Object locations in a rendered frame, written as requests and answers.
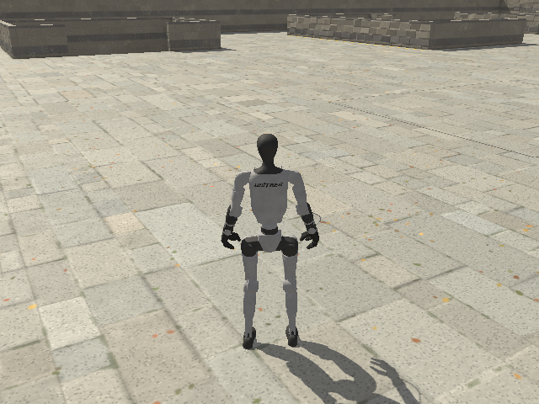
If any left robot upper arm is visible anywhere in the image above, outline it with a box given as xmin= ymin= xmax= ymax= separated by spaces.
xmin=229 ymin=170 xmax=251 ymax=217

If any robot left hand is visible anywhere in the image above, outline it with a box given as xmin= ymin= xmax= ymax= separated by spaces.
xmin=221 ymin=232 xmax=241 ymax=249

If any robot left forearm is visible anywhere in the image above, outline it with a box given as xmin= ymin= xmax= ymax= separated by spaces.
xmin=222 ymin=205 xmax=237 ymax=236

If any robot right forearm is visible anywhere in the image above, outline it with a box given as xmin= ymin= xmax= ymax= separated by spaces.
xmin=301 ymin=203 xmax=317 ymax=234

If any right robot foot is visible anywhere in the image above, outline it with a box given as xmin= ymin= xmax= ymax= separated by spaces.
xmin=286 ymin=325 xmax=298 ymax=347

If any robot head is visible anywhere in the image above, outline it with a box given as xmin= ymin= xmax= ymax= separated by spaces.
xmin=253 ymin=134 xmax=283 ymax=174

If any right robot upper arm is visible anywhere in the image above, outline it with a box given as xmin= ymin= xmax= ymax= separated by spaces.
xmin=286 ymin=169 xmax=310 ymax=215

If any robot right hand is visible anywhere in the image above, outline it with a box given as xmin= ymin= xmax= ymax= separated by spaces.
xmin=300 ymin=230 xmax=319 ymax=249

